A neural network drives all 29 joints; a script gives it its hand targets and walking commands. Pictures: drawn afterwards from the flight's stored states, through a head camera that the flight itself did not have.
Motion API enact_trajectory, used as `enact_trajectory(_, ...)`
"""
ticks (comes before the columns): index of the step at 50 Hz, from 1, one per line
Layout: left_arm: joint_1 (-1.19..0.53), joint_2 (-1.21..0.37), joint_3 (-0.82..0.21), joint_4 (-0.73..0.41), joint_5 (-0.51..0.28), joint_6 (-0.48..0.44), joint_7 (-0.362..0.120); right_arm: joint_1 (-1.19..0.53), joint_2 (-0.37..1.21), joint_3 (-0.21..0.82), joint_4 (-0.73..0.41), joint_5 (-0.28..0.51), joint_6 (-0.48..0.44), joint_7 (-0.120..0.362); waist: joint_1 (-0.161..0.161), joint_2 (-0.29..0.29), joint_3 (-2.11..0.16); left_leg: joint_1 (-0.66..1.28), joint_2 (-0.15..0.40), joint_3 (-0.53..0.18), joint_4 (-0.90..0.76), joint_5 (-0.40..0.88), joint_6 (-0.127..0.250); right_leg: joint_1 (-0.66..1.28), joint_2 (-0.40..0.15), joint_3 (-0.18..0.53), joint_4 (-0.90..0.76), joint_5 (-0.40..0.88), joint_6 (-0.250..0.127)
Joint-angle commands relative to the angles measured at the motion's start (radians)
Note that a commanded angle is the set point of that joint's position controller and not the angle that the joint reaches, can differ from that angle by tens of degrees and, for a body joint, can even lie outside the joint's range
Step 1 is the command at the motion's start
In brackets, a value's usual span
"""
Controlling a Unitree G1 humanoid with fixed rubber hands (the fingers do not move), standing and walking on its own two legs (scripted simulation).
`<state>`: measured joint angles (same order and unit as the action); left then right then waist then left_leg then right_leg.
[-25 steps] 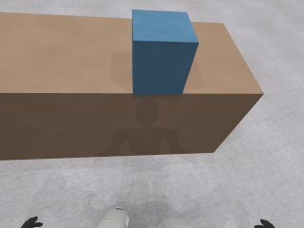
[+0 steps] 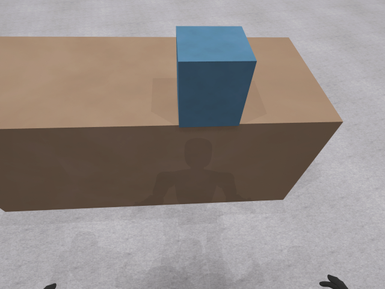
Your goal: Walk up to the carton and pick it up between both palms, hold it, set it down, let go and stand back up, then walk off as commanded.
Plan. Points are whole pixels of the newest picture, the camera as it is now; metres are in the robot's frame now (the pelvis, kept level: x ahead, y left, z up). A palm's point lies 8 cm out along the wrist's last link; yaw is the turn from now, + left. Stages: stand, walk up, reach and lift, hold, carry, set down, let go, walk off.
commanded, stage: walk off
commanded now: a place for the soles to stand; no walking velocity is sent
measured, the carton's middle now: (209, 78) +0.72 -0.06 +0.01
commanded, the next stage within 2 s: stand in 1.12 s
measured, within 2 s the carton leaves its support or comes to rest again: neither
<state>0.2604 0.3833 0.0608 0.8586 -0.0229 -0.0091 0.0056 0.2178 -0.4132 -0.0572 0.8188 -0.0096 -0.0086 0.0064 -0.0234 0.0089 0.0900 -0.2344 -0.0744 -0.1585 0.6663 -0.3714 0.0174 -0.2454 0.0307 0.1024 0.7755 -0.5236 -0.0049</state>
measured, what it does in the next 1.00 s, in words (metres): steps on the spot: right foot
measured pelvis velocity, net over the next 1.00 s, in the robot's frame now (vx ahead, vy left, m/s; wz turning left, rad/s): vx -0.01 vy -0.03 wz -0.02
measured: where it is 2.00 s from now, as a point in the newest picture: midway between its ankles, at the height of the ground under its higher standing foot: outside the picture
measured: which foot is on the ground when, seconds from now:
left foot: down 0.00-1.00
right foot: up 0.00-0.16, down 0.18-1.00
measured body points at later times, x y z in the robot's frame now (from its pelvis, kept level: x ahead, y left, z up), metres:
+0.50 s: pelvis +0.01 -0.03 +0.00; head +0.02 -0.03 +0.45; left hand +0.10 +0.28 -0.11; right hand +0.11 -0.35 -0.09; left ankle +0.01 +0.11 -0.72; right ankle +0.00 -0.16 -0.72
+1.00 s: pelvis -0.01 -0.03 +0.01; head -0.01 -0.03 +0.46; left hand +0.10 +0.28 -0.10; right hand +0.09 -0.36 -0.09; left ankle +0.01 +0.11 -0.72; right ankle +0.00 -0.16 -0.72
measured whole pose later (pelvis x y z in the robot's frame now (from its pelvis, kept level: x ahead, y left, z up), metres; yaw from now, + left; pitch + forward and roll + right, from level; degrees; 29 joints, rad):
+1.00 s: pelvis -0.01 -0.03 +0.01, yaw -1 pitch -3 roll +1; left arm 0.20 0.38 0.06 0.87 -0.02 -0.02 0.00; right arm 0.21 -0.40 -0.04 0.82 0.00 -0.02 -0.01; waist 0.00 -0.03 0.06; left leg -0.24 -0.04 -0.14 0.57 -0.28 -0.01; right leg -0.24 0.03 0.10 0.60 -0.31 0.00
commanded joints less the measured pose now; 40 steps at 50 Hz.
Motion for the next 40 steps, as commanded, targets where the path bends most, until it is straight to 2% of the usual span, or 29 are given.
enact_trajectory(1,0.004,0.197,0.060,-0.074,0.037,-0.027,0.005,0.020,-0.232,-0.055,-0.008,-0.004,-0.053,-0.027,0.007,0.132,-0.041,0.174,0.290,-0.362,-0.237,0.375,0.201,-0.237,-0.015,-0.006,0.013,0.025,-0.035)
enact_trajectory(2,-0.008,0.206,0.056,-0.058,0.032,-0.027,0.010,0.037,-0.226,-0.041,0.001,-0.004,-0.048,-0.023,-0.005,0.184,-0.033,0.193,0.254,-0.295,-0.223,0.532,0.166,-0.229,-0.015,-0.030,-0.005,0.067,-0.027)
enact_trajectory(5,-0.034,0.175,0.045,-0.062,0.022,-0.035,0.009,0.050,-0.204,-0.038,0.010,-0.004,-0.037,-0.022,-0.012,0.252,-0.069,0.231,0.237,-0.172,-0.139,0.871,0.153,-0.169,-0.017,-0.073,-0.137,0.112,-0.040)
enact_trajectory(7,-0.008,0.169,0.041,-0.068,0.032,-0.052,0.007,0.044,-0.197,-0.045,-0.008,0.009,-0.046,-0.026,0.017,0.128,-0.078,0.169,0.227,-0.142,-0.037,0.971,0.135,-0.063,-0.039,-0.064,-0.310,0.223,-0.067)
enact_trajectory(8,0.019,0.183,0.057,-0.052,0.031,-0.057,0.008,-0.022,-0.190,-0.039,-0.014,0.013,-0.041,-0.028,0.047,0.136,-0.105,0.066,0.188,-0.082,-0.020,0.820,0.093,0.094,-0.061,-0.002,-0.359,0.463,-0.082)
enact_trajectory(9,0.058,0.224,0.058,-0.060,0.038,-0.056,0.012,-0.041,-0.161,-0.025,-0.035,0.025,-0.046,-0.033,0.071,0.037,-0.176,-0.041,0.127,-0.042,0.032,0.714,0.043,0.266,-0.109,0.109,-0.354,0.656,-0.117)
enact_trajectory(10,0.069,0.262,0.061,-0.063,0.043,-0.063,0.008,-0.033,-0.148,-0.017,-0.046,0.045,-0.046,-0.032,0.069,-0.106,-0.206,-0.100,0.051,0.025,0.160,0.428,0.013,0.295,-0.220,0.248,-0.340,0.766,-0.179)
enact_trajectory(11,0.033,0.261,0.051,-0.052,0.036,-0.066,0.007,-0.050,-0.153,-0.024,-0.033,0.042,-0.038,-0.037,0.060,-0.051,-0.177,-0.070,0.028,0.056,0.171,0.132,0.023,0.205,-0.267,0.235,-0.266,0.852,-0.263)
enact_trajectory(12,0.034,0.249,0.049,-0.056,0.041,-0.061,0.010,-0.037,-0.151,-0.028,-0.013,0.035,-0.034,-0.033,0.050,-0.089,-0.146,-0.123,0.021,0.047,0.153,-0.133,0.025,0.190,-0.280,0.259,-0.273,0.879,-0.260)
enact_trajectory(13,-0.019,0.247,0.036,-0.070,0.043,-0.046,0.008,-0.014,-0.147,-0.024,-0.004,0.034,-0.036,-0.034,0.021,-0.132,-0.114,-0.124,0.041,0.051,0.044,-0.168,0.034,0.147,-0.273,0.211,-0.230,0.821,-0.249)
enact_trajectory(14,-0.062,0.233,0.027,-0.059,0.048,-0.042,0.005,0.016,-0.154,-0.025,0.026,0.029,-0.045,-0.031,0.005,-0.135,-0.092,-0.065,0.056,0.043,-0.113,-0.084,0.030,0.128,-0.210,0.148,-0.213,0.796,-0.201)
enact_trajectory(15,-0.083,0.217,0.026,-0.073,0.047,-0.031,0.004,0.045,-0.147,-0.026,0.034,0.019,-0.056,-0.033,0.000,-0.142,-0.117,0.018,0.089,0.001,-0.261,0.118,0.043,0.095,-0.172,0.084,-0.169,0.757,-0.140)
enact_trajectory(16,-0.060,0.204,0.033,-0.078,0.040,-0.026,0.006,0.026,-0.184,-0.036,0.009,0.008,-0.061,-0.034,0.000,-0.071,-0.156,0.132,0.155,-0.107,-0.252,0.337,0.090,0.016,-0.135,0.048,-0.082,0.741,-0.086)
enact_trajectory(17,-0.066,0.179,0.025,-0.078,0.027,-0.022,0.005,0.015,-0.215,-0.040,0.003,-0.003,-0.063,-0.037,0.004,0.050,-0.178,0.194,0.241,-0.210,-0.190,0.634,0.117,-0.072,-0.079,0.010,-0.036,0.545,-0.038)
enact_trajectory(18,-0.034,0.165,0.032,-0.061,0.015,-0.019,0.010,-0.036,-0.229,-0.041,-0.005,0.003,-0.055,-0.035,0.038,0.049,-0.143,0.148,0.322,-0.276,-0.171,0.690,0.176,-0.060,-0.035,-0.005,-0.096,0.229,-0.016)
enact_trajectory(19,-0.025,0.183,0.045,-0.065,0.018,-0.030,0.015,-0.055,-0.213,-0.031,-0.011,-0.002,-0.053,-0.028,0.043,0.049,-0.130,0.068,0.315,-0.250,-0.183,0.558,0.176,0.013,-0.039,-0.009,-0.187,0.192,-0.026)
enact_trajectory(21,-0.041,0.204,0.033,-0.039,0.021,-0.044,0.007,-0.089,-0.180,-0.013,-0.009,0.003,-0.042,-0.025,0.046,-0.048,-0.101,-0.019,0.177,-0.095,-0.124,0.507,0.079,0.129,-0.074,0.040,-0.334,0.420,-0.062)
enact_trajectory(22,-0.040,0.211,0.042,-0.050,0.026,-0.038,0.007,-0.097,-0.158,-0.006,-0.028,0.018,-0.034,-0.025,0.050,-0.033,-0.119,-0.029,0.138,-0.019,-0.127,0.384,0.043,0.145,-0.119,0.083,-0.328,0.505,-0.088)
enact_trajectory(23,-0.019,0.225,0.038,-0.040,0.033,-0.043,0.001,-0.075,-0.157,-0.012,-0.026,0.012,-0.035,-0.022,0.048,-0.018,-0.142,0.001,0.092,0.013,-0.056,0.384,0.022,0.132,-0.146,0.147,-0.336,0.543,-0.113)
enact_trajectory(24,-0.053,0.237,0.039,-0.028,0.033,-0.048,0.007,-0.051,-0.151,-0.014,-0.004,0.026,-0.032,-0.022,0.026,-0.028,-0.168,0.019,0.067,0.017,-0.020,0.330,0.030,0.120,-0.182,0.178,-0.330,0.564,-0.145)
enact_trajectory(25,-0.058,0.243,0.041,-0.056,0.034,-0.041,0.004,-0.050,-0.162,-0.022,0.002,0.024,-0.031,-0.027,0.032,-0.069,-0.137,0.002,0.070,0.041,-0.016,0.252,0.026,0.116,-0.183,0.180,-0.338,0.539,-0.165)
enact_trajectory(26,-0.072,0.233,0.030,-0.048,0.028,-0.041,0.007,-0.067,-0.149,-0.014,0.004,0.016,-0.029,-0.028,0.029,-0.036,-0.100,0.006,0.077,0.027,-0.053,0.235,0.026,0.066,-0.201,0.169,-0.336,0.553,-0.165)
enact_trajectory(29,-0.092,0.212,0.025,-0.028,0.027,-0.036,-0.001,-0.047,-0.175,-0.020,0.018,0.022,-0.037,-0.026,0.012,-0.096,-0.114,0.077,0.117,-0.020,-0.158,0.293,0.037,0.001,-0.138,0.094,-0.340,0.399,-0.096)
enact_trajectory(31,-0.073,0.193,0.025,-0.027,0.025,-0.035,0.003,-0.068,-0.182,-0.020,0.016,0.013,-0.039,-0.019,0.032,0.018,-0.082,0.011,0.156,-0.076,-0.220,0.277,0.059,0.039,-0.091,0.076,-0.328,0.350,-0.071)
enact_trajectory(32,-0.074,0.211,0.030,-0.025,0.026,-0.038,0.001,-0.076,-0.181,-0.014,0.013,0.016,-0.041,-0.023,0.034,-0.045,-0.074,-0.021,0.144,-0.075,-0.197,0.274,0.060,0.045,-0.104,0.069,-0.325,0.321,-0.079)
enact_trajectory(34,-0.126,0.214,0.025,-0.019,0.025,-0.041,-0.007,-0.080,-0.174,-0.019,0.027,0.017,-0.037,-0.023,0.016,-0.086,-0.042,0.004,0.120,-0.053,-0.232,0.224,0.049,0.018,-0.105,0.098,-0.381,0.235,-0.084)
enact_trajectory(35,-0.091,0.202,0.028,-0.023,0.024,-0.039,-0.002,-0.095,-0.159,-0.008,0.007,0.020,-0.037,-0.022,0.036,-0.050,-0.052,0.013,0.132,-0.051,-0.195,0.264,0.045,0.028,-0.119,0.086,-0.400,0.282,-0.075)
enact_trajectory(38,-0.118,0.208,0.019,-0.001,0.020,-0.038,-0.004,-0.095,-0.172,-0.012,0.024,0.016,-0.038,-0.018,0.020,-0.048,-0.051,-0.004,0.124,-0.066,-0.254,0.103,0.047,0.006,-0.113,0.097,-0.400,0.173,-0.077)
enact_trajectory(40,-0.131,0.200,0.018,-0.015,0.025,-0.040,-0.005,-0.082,-0.174,-0.011,0.019,0.009,-0.041,-0.019,0.017,0.013,-0.080,0.007,0.140,-0.073,-0.258,0.213,0.056,0.041,-0.102,0.067,-0.370,0.280,-0.074)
